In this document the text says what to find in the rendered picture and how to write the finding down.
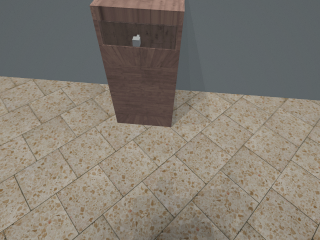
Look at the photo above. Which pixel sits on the drawer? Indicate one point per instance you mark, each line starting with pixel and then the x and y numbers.
pixel 120 33

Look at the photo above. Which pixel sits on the handle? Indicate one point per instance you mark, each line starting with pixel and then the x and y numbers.
pixel 136 41

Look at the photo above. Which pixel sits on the cabinet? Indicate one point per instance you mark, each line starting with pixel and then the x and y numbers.
pixel 142 80

